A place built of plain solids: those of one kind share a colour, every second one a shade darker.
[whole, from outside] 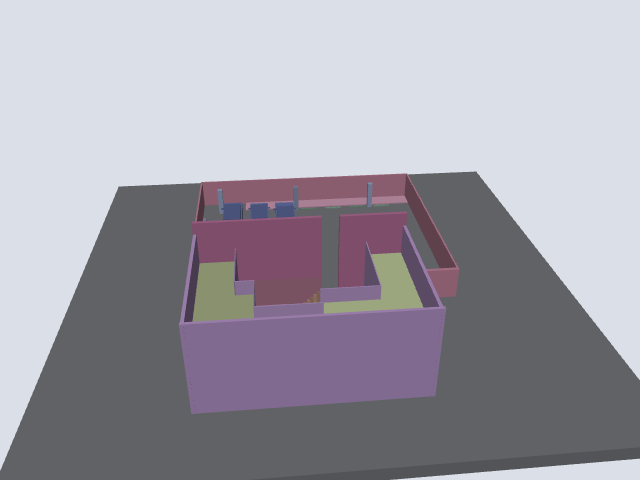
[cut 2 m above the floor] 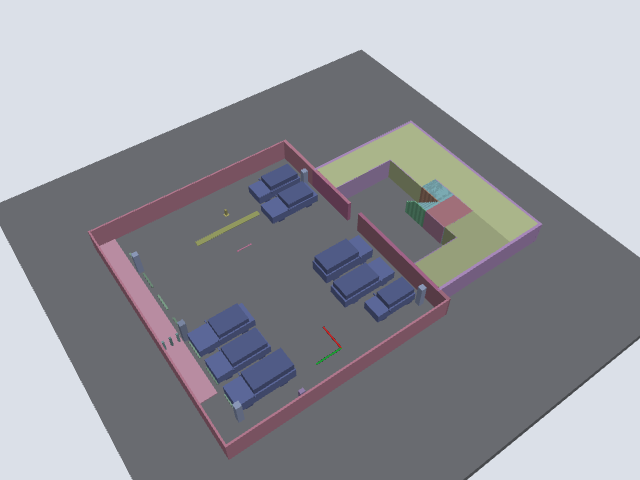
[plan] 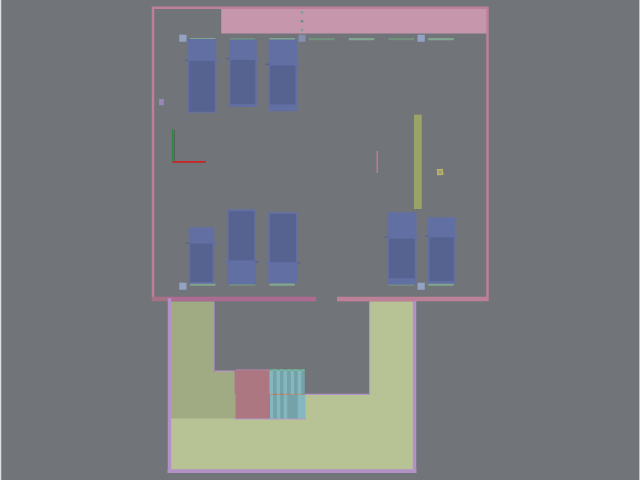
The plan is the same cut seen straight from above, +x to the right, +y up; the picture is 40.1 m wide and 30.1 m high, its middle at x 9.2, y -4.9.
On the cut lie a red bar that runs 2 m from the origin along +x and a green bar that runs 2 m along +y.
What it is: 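The pedestrian entrance of an underground car park of the 2000s; a paved forecourt at street level 4.40 m over the deck; an open stair well of 22 risers of 0.200 m and treads of 0.220 m, 1.46 m wide, a U of two flights side by side, between them the upper flight's cheek wall with its guard, with a half landing, along the facade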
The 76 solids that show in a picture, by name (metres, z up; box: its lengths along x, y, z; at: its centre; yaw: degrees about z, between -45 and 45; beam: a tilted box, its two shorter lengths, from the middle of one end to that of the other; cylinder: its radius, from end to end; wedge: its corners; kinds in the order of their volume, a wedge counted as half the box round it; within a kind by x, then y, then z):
{
 "paving_1": {"box": [2.75, 4.34, 4.45], "at": [1.24, -10.92, 2.17]},
 "paving_2": {"box": [4.04, 1.56, 4.45], "at": [1.89, -15.31, 2.17]},
 "paving_3": {"box": [4.04, 1.47, 4.45], "at": [1.89, -13.81, 2.17]},
 "paving_4": {"box": [15.15, 3.21, 4.45], "at": [7.44, -17.68, 2.17]},
 "paving_5": {"box": [6.78, 1.55, 4.45], "at": [11.63, -15.31, 2.17]},
 "paving_6": {"box": [2.75, 1.48, 4.45], "at": [13.64, -13.81, 2.17]},
 "paving_7": {"box": [2.75, 4.34, 4.45], "at": [13.64, -10.92, 2.17]},
 "stair_step_1": {"box": [2.4, 1.48, 2.05], "at": [5.06, -13.81, 0.97]},
 "stair_step_2": {"box": [2.62, 1.48, 1.85], "at": [5.17, -13.81, 0.88]},
 "stair_step_3": {"box": [2.84, 1.48, 1.65], "at": [5.28, -13.81, 0.78]},
 "stair_step_4": {"box": [3.06, 1.48, 1.45], "at": [5.39, -13.81, 0.68]},
 "stair_step_5": {"box": [3.28, 1.48, 1.25], "at": [5.5, -13.81, 0.57]},
 "stair_step_6": {"box": [3.5, 1.48, 1.05], "at": [5.61, -13.81, 0.47]},
 "stair_step_7": {"box": [3.72, 1.48, 0.85], "at": [5.72, -13.81, 0.38]},
 "stair_step_8": {"box": [3.94, 1.48, 0.65], "at": [5.83, -13.81, 0.28]},
 "stair_step_9": {"box": [4.16, 1.48, 0.45], "at": [5.94, -13.81, 0.17]},
 "stair_step_10": {"box": [4.38, 1.48, 0.25], "at": [6.05, -13.81, 0.07]},
 "stair_step_11": {"box": [2.25, 1.48, 2.45], "at": [7.16, -15.35, 1.18]},
 "stair_step_12": {"box": [2.03, 1.48, 2.65], "at": [7.27, -15.35, 1.27]},
 "stair_step_13": {"box": [1.81, 1.48, 2.85], "at": [7.38, -15.35, 1.38]},
 "stair_step_14": {"box": [1.59, 1.48, 3.05], "at": [7.49, -15.35, 1.48]},
 "stair_step_15": {"box": [1.37, 1.48, 3.25], "at": [7.6, -15.35, 1.57]},
 "stair_step_16": {"box": [1.15, 1.48, 3.45], "at": [7.71, -15.35, 1.68]},
 "stair_step_17": {"box": [0.49, 1.48, 4.05], "at": [8.04, -15.35, 1.98]},
 "car_1": {"box": [1.4, 2.41, 0.52], "at": [1.77, -6.33, 1.21]},
 "car_2": {"box": [1.6, 3.54, 0.77], "at": [1.77, -5.88, 0.56]},
 "car_3": {"box": [1.6, 3.17, 0.58], "at": [1.8, 4.73, 1.38]},
 "car_4": {"box": [1.8, 4.62, 0.91], "at": [1.8, 5.39, 0.63]},
 "car_5": {"box": [1.8, 4.71, 0.77], "at": [4.28, -5.32, 0.56]},
 "car_6": {"box": [1.6, 3.08, 0.51], "at": [4.28, -4.64, 1.2]},
 "car_7": {"box": [1.55, 2.8, 0.49], "at": [4.36, 5.01, 1.17]},
 "car_8": {"box": [1.75, 4.24, 0.75], "at": [4.36, 5.56, 0.55]},
 "car_9": {"box": [1.83, 4.46, 0.92], "at": [6.87, -5.39, 0.64]},
 "car_10": {"box": [1.63, 3.02, 0.6], "at": [6.87, -4.78, 1.4]},
 "car_11": {"box": [1.6, 2.44, 0.44], "at": [6.87, 4.82, 1.12]},
 "car_12": {"box": [1.8, 4.5, 0.72], "at": [6.87, 5.42, 0.54]},
 "car_13": {"box": [1.62, 2.5, 0.46], "at": [14.34, -6.06, 1.15]},
 "car_14": {"box": [1.82, 4.53, 0.73], "at": [14.34, -5.42, 0.55]},
 "car_15": {"box": [1.53, 2.75, 0.51], "at": [16.83, -6.09, 1.19]},
 "car_16": {"box": [1.73, 4.17, 0.76], "at": [16.83, -5.56, 0.56]},
 "boundary_1": {"box": [0.23, 10.97, 6.89], "at": [-0.24, -14.03, 3.4]},
 "boundary_2": {"box": [15.61, 0.23, 7.04], "at": [7.44, -19.39, 3.47]},
 "boundary_3": {"box": [0.23, 10.97, 6.8], "at": [15.12, -14.03, 3.35]},
 "wall_1": {"box": [0.15, 18.34, 2.63], "at": [-1.27, 0.57, 1.26]},
 "wall_2": {"box": [10.31, 0.3, 2.63], "at": [3.8, -8.6, 1.26]},
 "wall_3": {"box": [21.13, 0.15, 2.63], "at": [9.21, 9.66, 1.26]},
 "wall_4": {"box": [9.52, 0.3, 2.63], "at": [15.02, -8.6, 1.26]},
 "wall_5": {"box": [0.15, 18.34, 2.63], "at": [19.7, 0.57, 1.26]},
 "facade_1": {"box": [9.34, 0.3, 7.8], "at": [4.29, -8.6, 3.85]},
 "facade_2": {"box": [5.01, 0.3, 7.8], "at": [12.76, -8.6, 3.85]},
 "stair_landing_1": {"box": [2.18, 3.02, 2.25], "at": [4.95, -14.58, 1.07]},
 "rim_guard_1": {"box": [0.08, 4.41, 5.56], "at": [2.58, -10.96, 2.73]},
 "rim_guard_2": {"box": [1.37, 0.08, 5.56], "at": [3.22, -13.12, 2.73]},
 "rim_guard_3": {"box": [0.08, 3.08, 5.56], "at": [3.87, -14.62, 2.73]},
 "rim_guard_4": {"box": [4.49, 0.08, 5.56], "at": [6.07, -16.12, 2.73]},
 "rim_guard_5": {"box": [4.11, 0.08, 5.56], "at": [10.29, -14.58, 2.73]},
 "rim_guard_6": {"box": [0.08, 5.87, 5.56], "at": [12.31, -11.69, 2.73]},
 "walkway_1": {"box": [16.63, 1.54, 0.16], "at": [11.31, 8.82, 0.03]},
 "column_1": {"box": [0.45, 0.45, 2.6], "at": [0.6, -7.8, 1.25]},
 "column_2": {"box": [0.45, 0.45, 2.6], "at": [0.6, 7.75, 1.25]},
 "column_3": {"box": [0.45, 0.45, 2.6], "at": [8.07, 7.75, 1.25]},
 "column_4": {"box": [0.45, 0.45, 2.6], "at": [15.54, -7.8, 1.25]},
 "column_5": {"box": [0.45, 0.45, 2.6], "at": [15.54, 7.75, 1.25]},
 "guard_landing_1": {"box": [2.13, 0.08, 3.36], "at": [4.97, -13.04, 1.63]},
 "wheelstop_1": {"box": [1.6, 0.15, 0.15], "at": [1.84, -7.7, 0.03]},
 "wheelstop_2": {"box": [1.6, 0.15, 0.15], "at": [4.33, -7.7, 0.03]},
 "wheelstop_3": {"box": [1.6, 0.15, 0.15], "at": [6.83, -7.7, 0.03]},
 "wheelstop_4": {"box": [1.6, 0.15, 0.15], "at": [9.31, 7.7, 0.03]},
 "wheelstop_5": {"box": [1.6, 0.15, 0.15], "at": [11.8, 7.7, 0.03]},
 "wheelstop_6": {"box": [1.6, 0.15, 0.15], "at": [14.29, -7.7, 0.03]},
 "wheelstop_7": {"box": [1.6, 0.15, 0.15], "at": [14.29, 7.7, 0.03]},
 "wheelstop_8": {"box": [1.6, 0.15, 0.15], "at": [16.79, -7.7, 0.03]},
 "wheelstop_9": {"box": [1.6, 0.15, 0.15], "at": [16.79, 7.7, 0.03]},
 "hump_1": {"box": [0.48, 5.9, 0.1], "at": [15.34, 0.0, 0.0]},
 "pay_station_1": {"box": [0.3, 0.4, 1.5], "at": [-0.75, 3.75, 0.7]},
 "cable_cover_1": {"box": [0.11, 1.38, 0.07], "at": [12.79, 0.0, -0.02]}
}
